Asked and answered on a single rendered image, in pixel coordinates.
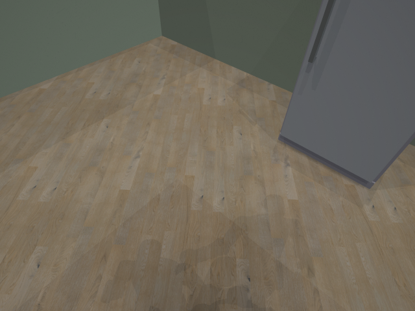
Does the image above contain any fridge door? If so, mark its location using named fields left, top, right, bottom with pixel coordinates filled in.
left=280, top=0, right=415, bottom=183

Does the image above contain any handle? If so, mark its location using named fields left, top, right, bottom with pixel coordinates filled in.
left=308, top=0, right=336, bottom=63

